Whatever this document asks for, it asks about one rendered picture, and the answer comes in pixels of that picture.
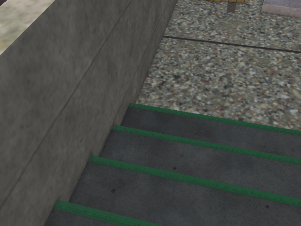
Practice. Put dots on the stairs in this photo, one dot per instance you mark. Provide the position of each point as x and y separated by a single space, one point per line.
166 167

